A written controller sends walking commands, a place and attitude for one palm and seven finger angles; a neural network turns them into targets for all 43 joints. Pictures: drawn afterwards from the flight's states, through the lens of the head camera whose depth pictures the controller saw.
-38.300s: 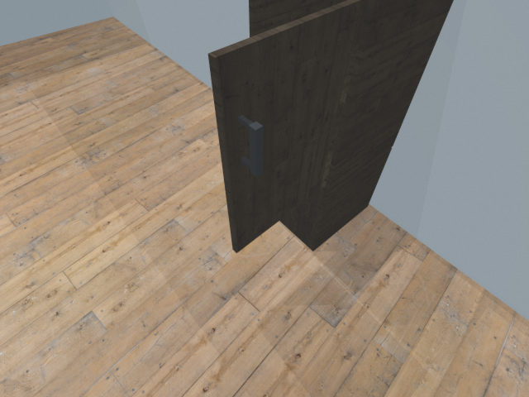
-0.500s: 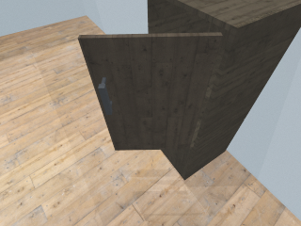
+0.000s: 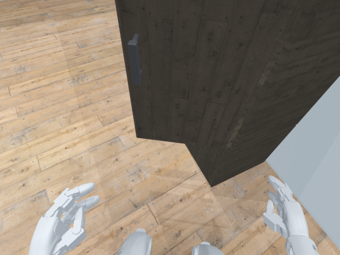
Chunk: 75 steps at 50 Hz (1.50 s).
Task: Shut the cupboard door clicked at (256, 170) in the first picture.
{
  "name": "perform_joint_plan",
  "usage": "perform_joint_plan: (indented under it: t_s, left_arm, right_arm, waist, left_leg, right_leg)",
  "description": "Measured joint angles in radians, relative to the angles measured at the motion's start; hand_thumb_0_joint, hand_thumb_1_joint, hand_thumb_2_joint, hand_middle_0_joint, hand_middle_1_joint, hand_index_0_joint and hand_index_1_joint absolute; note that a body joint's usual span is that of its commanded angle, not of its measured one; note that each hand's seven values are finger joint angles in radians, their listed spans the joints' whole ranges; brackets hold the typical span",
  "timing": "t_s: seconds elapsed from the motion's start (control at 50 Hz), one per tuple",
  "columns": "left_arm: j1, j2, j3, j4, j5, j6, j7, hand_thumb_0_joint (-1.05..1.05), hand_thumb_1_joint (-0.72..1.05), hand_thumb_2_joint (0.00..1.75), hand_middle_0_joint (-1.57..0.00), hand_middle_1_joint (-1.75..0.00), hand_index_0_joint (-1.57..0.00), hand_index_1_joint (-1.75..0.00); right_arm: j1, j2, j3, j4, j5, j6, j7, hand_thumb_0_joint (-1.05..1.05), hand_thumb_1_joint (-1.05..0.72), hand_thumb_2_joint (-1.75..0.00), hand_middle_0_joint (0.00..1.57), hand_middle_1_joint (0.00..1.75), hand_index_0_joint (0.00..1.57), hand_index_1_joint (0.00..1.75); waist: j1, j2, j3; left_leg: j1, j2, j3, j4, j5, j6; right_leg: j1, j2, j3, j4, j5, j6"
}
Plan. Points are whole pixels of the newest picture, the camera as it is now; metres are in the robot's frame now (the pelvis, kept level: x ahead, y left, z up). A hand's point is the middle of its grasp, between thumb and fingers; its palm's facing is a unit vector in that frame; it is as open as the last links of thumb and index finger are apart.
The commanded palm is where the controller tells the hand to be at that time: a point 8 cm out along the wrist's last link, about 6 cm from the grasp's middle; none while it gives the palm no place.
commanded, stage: raise the hand and make a fist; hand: left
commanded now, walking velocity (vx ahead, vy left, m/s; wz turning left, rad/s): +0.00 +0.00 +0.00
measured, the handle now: (136, 60) +0.55 +0.16 +0.14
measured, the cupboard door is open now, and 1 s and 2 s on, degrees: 58 58 58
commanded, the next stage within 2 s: bring the fist close to the handle in 1.46 s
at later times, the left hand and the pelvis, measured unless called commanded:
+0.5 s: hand (67, 188) +0.21 +0.22 +0.10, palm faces +0.08 -1.00 -0.05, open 3.7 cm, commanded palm +0.18 +0.26 +0.09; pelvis +0.00 +0.03 +0.01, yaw -1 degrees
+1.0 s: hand (75, 169) +0.24 +0.21 +0.12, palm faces -0.02 -1.00 -0.05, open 3.1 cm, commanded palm +0.22 +0.27 +0.14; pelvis +0.02 +0.03 +0.04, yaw +0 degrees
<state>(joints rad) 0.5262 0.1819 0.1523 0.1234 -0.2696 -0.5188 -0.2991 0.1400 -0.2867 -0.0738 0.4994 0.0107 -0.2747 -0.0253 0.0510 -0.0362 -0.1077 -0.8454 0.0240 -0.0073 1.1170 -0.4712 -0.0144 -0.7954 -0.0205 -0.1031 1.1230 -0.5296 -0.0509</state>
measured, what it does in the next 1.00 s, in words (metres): stands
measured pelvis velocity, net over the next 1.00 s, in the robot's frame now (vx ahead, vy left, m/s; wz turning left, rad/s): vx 0.02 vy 0.03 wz -0.01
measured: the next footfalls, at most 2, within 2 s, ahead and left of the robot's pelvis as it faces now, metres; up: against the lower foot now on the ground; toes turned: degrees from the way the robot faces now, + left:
none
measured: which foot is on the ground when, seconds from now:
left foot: down 0.00-1.00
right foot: down 0.00-1.00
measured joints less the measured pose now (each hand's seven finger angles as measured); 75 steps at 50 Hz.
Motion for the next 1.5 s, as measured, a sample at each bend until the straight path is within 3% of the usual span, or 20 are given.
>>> perform_joint_plan:
  t_s: [0.08,0.14,0.18,0.24,0.28,0.32,0.36,0.42,0.48,0.52,0.62,0.68,0.78,0.84,0.92,0.98,1.12,1.28,1.42,1.5]
  left_arm:
    - [-0.019,0.019,-0.012,-0.164,-0.015,-0.057,0.046,0.02,0.9,0.9,-0.52,-0.65,-0.52,-0.65]
    - [-0.116,0.031,-0.035,-0.235,-0.022,-0.048,0.021,0.02,0.9,0.9,-0.57,-0.71,-0.57,-0.71]
    - [-0.181,0.044,-0.05,-0.24,-0.016,0.027,-0.004,0.02,0.9,0.9,-0.61,-0.75,-0.61,-0.74]
    - [-0.212,0.057,-0.06,-0.22,-0.007,0.217,-0.017,0.01,0.9,0.9,-0.66,-0.81,-0.67,-0.8]
    - [-0.18,0.054,-0.052,-0.218,-0.011,0.325,0.012,0.01,0.9,0.9,-0.7,-0.85,-0.7,-0.84]
    - [-0.126,0.043,-0.031,-0.229,-0.019,0.365,0.066,0.02,0.9,0.9,-0.74,-0.89,-0.74,-0.88]
    - [-0.078,0.036,-0.004,-0.247,-0.019,0.337,0.125,0.02,0.9,0.9,-0.78,-0.93,-0.78,-0.92]
    - [-0.04,0.037,0.027,-0.275,-0.009,0.221,0.178,0.02,0.9,0.9,-0.83,-0.99,-0.83,-0.98]
    - [-0.047,0.039,0.018,-0.291,-0.005,0.123,0.163,0.02,0.9,0.9,-0.88,-1.05,-0.88,-1.04]
    - [-0.063,0.037,-0.012,-0.289,-0.005,0.107,0.125,0.02,0.9,0.9,-0.92,-1.09,-0.92,-1.08]
    - [-0.085,0.056,-0.074,-0.282,0.018,0.204,0.077,0.02,0.9,0.9,-1.01,-1.19,-1.02,-1.18]
    - [-0.084,0.07,-0.055,-0.299,0.013,0.248,0.113,0.02,0.9,0.9,-1.07,-1.25,-1.07,-1.24]
    - [-0.099,0.061,0.004,-0.332,-0.006,0.241,0.161,0.02,0.89,0.9,-1.16,-1.35,-1.16,-1.34]
    - [-0.126,0.053,-0.004,-0.315,-0.003,0.254,0.132,0.02,0.9,0.9,-1.21,-1.41,-1.21,-1.4]
    - [-0.151,0.06,-0.041,-0.28,0.012,0.319,0.078,0.01,0.9,0.9,-1.26,-1.45,-1.26,-1.45]
    - [-0.155,0.075,-0.035,-0.276,0.005,0.345,0.07,0.02,0.9,0.9,-1.28,-1.48,-1.28,-1.47]
    - [-0.201,0.082,0.046,-0.284,-0.034,0.303,0.091,0.02,0.9,0.9,-1.3,-1.5,-1.3,-1.49]
    - [-0.188,0.061,-0.003,-0.212,-0.032,0.372,0.033,0.01,0.9,0.9,-1.3,-1.5,-1.3,-1.49]
    - [-0.185,0.058,0.028,-0.246,-0.026,0.265,0.094,0.02,0.9,0.9,-1.3,-1.5,-1.3,-1.49]
    - [-0.205,0.055,0.022,-0.224,-0.031,0.267,0.069,0.02,0.9,0.9,-1.3,-1.5,-1.3,-1.5]
  right_arm:
    - [-0.011,0.018,0.039,0.013,-0.003,-0.011,-0.025,0.01,-0.91,-0.89,0.2,0.3,0.2,0.3]
    - [-0.008,0.051,0.082,0.031,0.006,-0.002,-0.036,0.01,-0.9,-0.89,0.2,0.3,0.2,0.3]
    - [0.009,0.078,0.105,0.037,0.017,0.019,-0.039,0.01,-0.9,-0.89,0.2,0.3,0.21,0.3]
    - [0.06,0.113,0.122,0.028,0.034,0.068,-0.04,0.01,-0.9,-0.89,0.2,0.3,0.21,0.3]
    - [0.103,0.124,0.122,0.021,0.037,0.095,-0.042,0.01,-0.9,-0.89,0.2,0.3,0.21,0.3]
    - [0.144,0.124,0.115,0.02,0.034,0.107,-0.046,0.01,-0.9,-0.89,0.21,0.3,0.21,0.3]
    - [0.178,0.115,0.103,0.024,0.026,0.105,-0.048,0.01,-0.9,-0.89,0.21,0.3,0.21,0.3]
    - [0.206,0.084,0.089,0.036,0.012,0.084,-0.04,0.01,-0.9,-0.89,0.2,0.3,0.21,0.3]
    - [0.197,0.043,0.08,0.052,0.007,0.06,-0.033,0.01,-0.9,-0.89,0.2,0.3,0.21,0.3]
    - [0.177,0.023,0.076,0.056,0.012,0.05,-0.034,0.01,-0.9,-0.89,0.2,0.3,0.21,0.3]
    - [0.13,0.025,0.077,0.022,0.026,0.047,-0.048,0.01,-0.9,-0.89,0.2,0.3,0.21,0.3]
    - [0.116,0.047,0.088,-0.008,0.026,0.053,-0.052,0.01,-0.9,-0.89,0.2,0.3,0.2,0.3]
    - [0.114,0.065,0.115,-0.031,0.019,0.057,-0.039,0.01,-0.9,-0.89,0.2,0.3,0.2,0.3]
    - [0.111,0.06,0.131,-0.028,0.022,0.06,-0.031,0.01,-0.9,-0.89,0.2,0.3,0.21,0.3]
    - [0.111,0.055,0.143,-0.021,0.026,0.066,-0.034,0.01,-0.9,-0.89,0.2,0.3,0.21,0.3]
    - [0.119,0.058,0.143,-0.011,0.026,0.069,-0.04,0.01,-0.9,-0.89,0.2,0.3,0.21,0.3]
    - [0.143,0.045,0.133,0.029,0.032,0.06,-0.039,0.01,-0.9,-0.89,0.2,0.3,0.21,0.3]
    - [0.145,0.024,0.115,0.036,0.037,0.058,-0.045,0.01,-0.9,-0.89,0.2,0.3,0.21,0.3]
    - [0.139,0.029,0.104,0.048,0.032,0.044,-0.037,0.01,-0.9,-0.89,0.2,0.3,0.2,0.3]
    - [0.129,0.023,0.107,0.052,0.039,0.045,-0.034,0.01,-0.9,-0.89,0.2,0.3,0.2,0.3]
  waist:
    - [0.026,0.034,0.003]
    - [0.017,0.063,0.007]
    - [0.001,0.077,0.008]
    - [-0.032,0.088,0.009]
    - [-0.051,0.089,0.005]
    - [-0.061,0.085,0.001]
    - [-0.062,0.078,-0.001]
    - [-0.055,0.068,-0.004]
    - [-0.048,0.071,0.004]
    - [-0.047,0.076,0.012]
    - [-0.051,0.072,0.017]
    - [-0.05,0.067,0.015]
    - [-0.034,0.07,0.003]
    - [-0.025,0.081,0.007]
    - [-0.021,0.086,0.021]
    - [-0.023,0.083,0.03]
    - [-0.023,0.089,0.035]
    - [-0.035,0.09,0.04]
    - [-0.03,0.073,0.042]
    - [-0.029,0.088,0.039]
  left_leg:
    - [-0.073,0.007,-0.034,0.086,-0.023,0.002]
    - [-0.096,0.012,-0.047,0.113,-0.027,0.003]
    - [-0.091,0.015,-0.044,0.105,-0.021,0.005]
    - [-0.046,0.015,-0.018,0.049,-0.002,0.012]
    - [-0.001,0.014,0.006,-0.002,0.011,0.021]
    - [0.042,0.013,0.026,-0.048,0.021,0.028]
    - [0.069,0.012,0.034,-0.077,0.027,0.032]
    - [0.069,0.005,0.03,-0.079,0.027,0.036]
    - [0.048,-0.002,0.015,-0.052,0.019,0.042]
    - [0.041,-0.005,0.01,-0.041,0.016,0.046]
    - [0.075,-0.008,0.02,-0.072,0.025,0.053]
    - [0.117,-0.008,0.026,-0.107,0.032,0.052]
    - [0.169,-0.009,0.019,-0.147,0.039,0.048]
    - [0.188,-0.012,0.01,-0.159,0.041,0.048]
    - [0.213,-0.013,0.008,-0.184,0.05,0.046]
    - [0.238,-0.011,0.013,-0.209,0.057,0.042]
    - [0.284,-0.008,0.01,-0.25,0.069,0.031]
    - [0.304,-0.006,0.021,-0.289,0.088,0.024]
    - [0.304,0.0,0.015,-0.282,0.087,0.011]
    - [0.3,0.002,0.008,-0.277,0.087,0.009]
  right_leg:
    - [-0.048,0.008,-0.032,0.053,-0.014,-0.004]
    - [-0.06,0.014,-0.044,0.064,-0.01,-0.002]
    - [-0.057,0.016,-0.04,0.052,0.0,0.002]
    - [-0.024,0.016,-0.015,0.003,0.024,0.012]
    - [0.009,0.015,0.008,-0.039,0.04,0.022]
    - [0.042,0.015,0.027,-0.079,0.054,0.029]
    - [0.066,0.015,0.035,-0.106,0.063,0.033]
    - [0.072,0.009,0.03,-0.113,0.063,0.037]
    - [0.064,0.002,0.016,-0.098,0.054,0.041]
    - [0.063,-0.001,0.011,-0.093,0.052,0.045]
    - [0.093,-0.003,0.02,-0.123,0.065,0.052]
    - [0.132,-0.001,0.026,-0.158,0.075,0.052]
    - [0.189,0.001,0.019,-0.204,0.083,0.051]
    - [0.214,0.0,0.01,-0.221,0.084,0.051]
    - [0.239,0.0,0.008,-0.244,0.091,0.049]
    - [0.258,0.002,0.013,-0.263,0.097,0.046]
    - [0.3,0.007,0.01,-0.296,0.104,0.036]
    - [0.305,0.009,0.021,-0.312,0.114,0.03]
    - [0.302,0.015,0.016,-0.298,0.106,0.017]
    - [0.301,0.017,0.009,-0.297,0.106,0.016]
